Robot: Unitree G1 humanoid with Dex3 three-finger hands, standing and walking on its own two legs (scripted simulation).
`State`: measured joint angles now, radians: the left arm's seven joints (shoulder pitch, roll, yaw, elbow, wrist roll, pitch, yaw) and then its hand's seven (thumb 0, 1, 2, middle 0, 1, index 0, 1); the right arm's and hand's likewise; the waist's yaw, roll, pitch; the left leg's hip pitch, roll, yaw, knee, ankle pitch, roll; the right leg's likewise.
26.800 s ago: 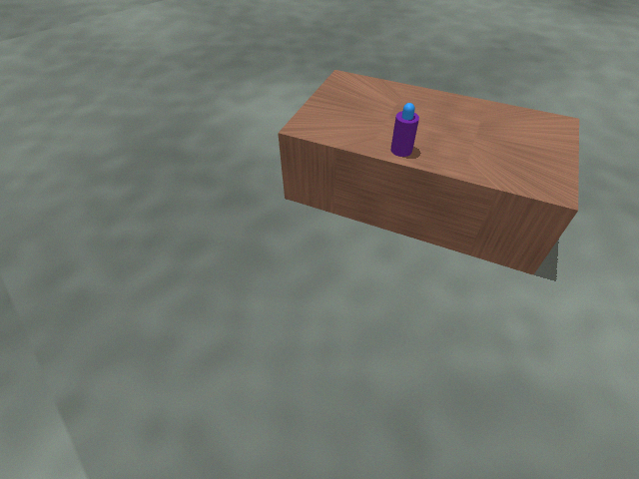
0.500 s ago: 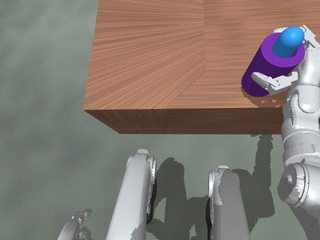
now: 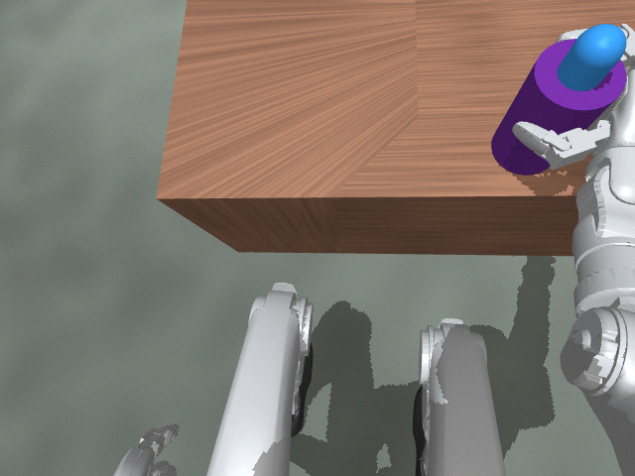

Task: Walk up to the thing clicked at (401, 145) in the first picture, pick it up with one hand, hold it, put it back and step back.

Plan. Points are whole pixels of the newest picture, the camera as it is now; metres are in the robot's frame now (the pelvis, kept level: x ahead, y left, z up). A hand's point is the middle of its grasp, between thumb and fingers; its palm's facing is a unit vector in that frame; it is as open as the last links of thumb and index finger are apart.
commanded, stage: lower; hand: right
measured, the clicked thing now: (557, 102) +0.55 -0.16 +0.00
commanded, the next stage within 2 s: loosen in 0.08 s
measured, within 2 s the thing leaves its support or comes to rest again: neither
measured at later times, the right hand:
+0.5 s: hand (572, 92) +0.55 -0.17 +0.01, palm faces +0.10 +0.99 -0.03, open 12.3 cm
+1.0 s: hand out of the picture +0.57 -0.21 +0.08, palm faces +0.19 +0.98 -0.07, open 17.4 cm
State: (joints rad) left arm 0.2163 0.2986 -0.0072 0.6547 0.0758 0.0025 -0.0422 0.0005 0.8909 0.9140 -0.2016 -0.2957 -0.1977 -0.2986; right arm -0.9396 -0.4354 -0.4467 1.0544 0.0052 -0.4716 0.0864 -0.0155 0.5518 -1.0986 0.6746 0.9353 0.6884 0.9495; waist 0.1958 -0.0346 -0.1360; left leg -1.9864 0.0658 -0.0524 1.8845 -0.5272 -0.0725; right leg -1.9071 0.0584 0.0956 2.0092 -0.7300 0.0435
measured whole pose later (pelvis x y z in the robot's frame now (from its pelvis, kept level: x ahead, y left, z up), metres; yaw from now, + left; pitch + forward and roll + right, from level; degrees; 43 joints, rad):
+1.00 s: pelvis +0.00 +0.00 +0.02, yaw +0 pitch +35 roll +3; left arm 0.22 0.29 -0.01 0.62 0.03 0.06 -0.02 0.00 0.91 0.90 -0.20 -0.30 -0.20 -0.29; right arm -0.99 -0.53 -0.49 0.95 0.00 -0.34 0.09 -0.02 0.61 -0.05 0.13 0.10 0.12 0.10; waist 0.18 -0.04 -0.14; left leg -1.91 0.07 -0.05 1.82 -0.52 -0.08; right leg -1.83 0.05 0.09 1.95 -0.73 0.03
